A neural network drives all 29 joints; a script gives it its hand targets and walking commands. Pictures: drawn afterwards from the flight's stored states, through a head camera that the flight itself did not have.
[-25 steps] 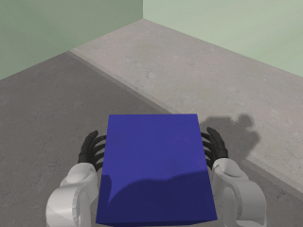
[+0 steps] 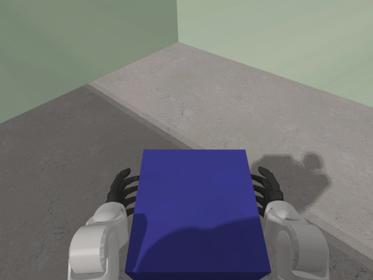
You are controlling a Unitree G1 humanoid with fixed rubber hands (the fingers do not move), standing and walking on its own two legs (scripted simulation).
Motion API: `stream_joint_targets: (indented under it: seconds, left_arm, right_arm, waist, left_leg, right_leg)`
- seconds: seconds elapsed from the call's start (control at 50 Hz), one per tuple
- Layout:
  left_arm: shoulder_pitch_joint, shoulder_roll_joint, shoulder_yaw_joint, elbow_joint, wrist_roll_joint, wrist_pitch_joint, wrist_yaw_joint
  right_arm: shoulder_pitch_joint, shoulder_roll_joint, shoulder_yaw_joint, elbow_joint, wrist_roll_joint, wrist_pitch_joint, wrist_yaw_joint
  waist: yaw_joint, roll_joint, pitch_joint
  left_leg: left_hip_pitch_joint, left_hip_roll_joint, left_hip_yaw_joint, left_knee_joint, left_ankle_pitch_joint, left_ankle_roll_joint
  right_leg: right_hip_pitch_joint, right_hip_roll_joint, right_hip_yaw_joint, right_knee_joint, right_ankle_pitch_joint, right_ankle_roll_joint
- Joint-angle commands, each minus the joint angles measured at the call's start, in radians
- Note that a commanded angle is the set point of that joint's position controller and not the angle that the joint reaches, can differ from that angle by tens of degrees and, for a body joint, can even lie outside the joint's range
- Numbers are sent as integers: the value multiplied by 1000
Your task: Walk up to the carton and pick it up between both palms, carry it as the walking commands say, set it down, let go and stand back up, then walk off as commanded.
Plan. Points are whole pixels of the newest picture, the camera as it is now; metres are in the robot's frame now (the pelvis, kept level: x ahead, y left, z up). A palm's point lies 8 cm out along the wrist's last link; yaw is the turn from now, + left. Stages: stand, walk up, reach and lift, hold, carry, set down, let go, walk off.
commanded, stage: carry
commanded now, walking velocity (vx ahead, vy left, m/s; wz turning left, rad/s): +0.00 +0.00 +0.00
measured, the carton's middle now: (193, 225) +0.23 +0.00 +0.02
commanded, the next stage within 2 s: none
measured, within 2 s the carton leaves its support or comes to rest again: neither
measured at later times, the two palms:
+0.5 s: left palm (128, 196) +0.26 +0.12 +0.10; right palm (279, 191) +0.26 -0.17 +0.10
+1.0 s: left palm (124, 196) +0.26 +0.13 +0.10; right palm (274, 191) +0.26 -0.16 +0.10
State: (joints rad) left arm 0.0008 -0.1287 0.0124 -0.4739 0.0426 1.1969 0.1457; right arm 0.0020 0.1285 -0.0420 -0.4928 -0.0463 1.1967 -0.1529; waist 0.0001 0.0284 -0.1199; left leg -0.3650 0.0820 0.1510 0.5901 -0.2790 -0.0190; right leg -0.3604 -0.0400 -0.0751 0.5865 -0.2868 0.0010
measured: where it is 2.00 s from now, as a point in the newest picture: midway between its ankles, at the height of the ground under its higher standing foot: outside the picture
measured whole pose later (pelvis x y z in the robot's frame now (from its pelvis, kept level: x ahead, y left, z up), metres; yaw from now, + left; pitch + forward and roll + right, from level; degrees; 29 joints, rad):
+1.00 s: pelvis +0.02 -0.02 +0.01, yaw +0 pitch +3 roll +0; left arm -0.02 -0.13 0.04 -0.44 0.04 1.18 0.15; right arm -0.03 0.13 -0.04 -0.43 -0.04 1.17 -0.16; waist 0.00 0.00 -0.13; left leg -0.30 0.09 0.14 0.52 -0.27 -0.03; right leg -0.30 -0.03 -0.10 0.54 -0.30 -0.02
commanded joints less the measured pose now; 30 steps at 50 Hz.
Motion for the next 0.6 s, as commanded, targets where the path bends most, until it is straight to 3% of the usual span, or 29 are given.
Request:
stream_joint_targets:
  seconds: [0.0, 0.02, 0.06, 0.16, 0.58]
  left_arm:
    - [-374, -799, -572, -102, -270, -21, -121]
    - [-361, -793, -568, -96, -265, -19, -120]
    - [-355, -779, -563, -88, -257, -16, -118]
    - [-370, -763, -561, -74, -255, -12, -117]
    - [-398, -771, -574, -80, -268, -20, -119]
  right_arm:
    - [-398, 847, 637, -102, 279, -17, 116]
    - [-387, 842, 631, -92, 277, -17, 115]
    - [-381, 830, 624, -76, 274, -15, 113]
    - [-377, 822, 613, -45, 267, -11, 111]
    - [-392, 829, 602, -39, 268, -21, 110]
  waist:
    - [-8, -125, -172]
    - [-4, -92, -189]
    - [-3, -67, -190]
    - [-6, -66, -150]
    - [-4, -37, -165]
  left_leg:
    - [133, 91, -93, -73, 152, -11]
    - [138, 108, -102, -85, 221, -5]
    - [137, 112, -96, -94, 227, -4]
    - [123, 92, -83, -102, 126, -12]
    - [145, 93, -86, -106, 226, 3]
  right_leg:
    - [47, -167, 129, -132, 325, -38]
    - [71, -149, 110, -120, 295, -27]
    - [87, -145, 112, -122, 273, -28]
    - [73, -157, 140, -161, 260, -44]
    - [111, -116, 99, -130, 298, -44]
